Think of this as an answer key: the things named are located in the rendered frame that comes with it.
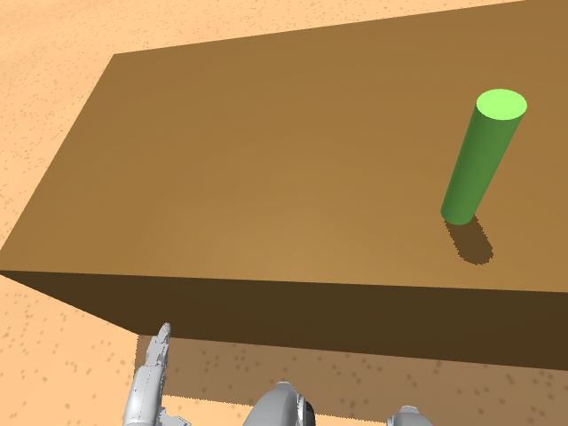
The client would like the can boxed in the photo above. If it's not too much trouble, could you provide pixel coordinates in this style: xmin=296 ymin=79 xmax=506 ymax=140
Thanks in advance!
xmin=440 ymin=89 xmax=527 ymax=225

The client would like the left robot hand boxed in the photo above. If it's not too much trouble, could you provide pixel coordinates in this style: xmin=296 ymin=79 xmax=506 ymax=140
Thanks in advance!
xmin=122 ymin=322 xmax=192 ymax=426

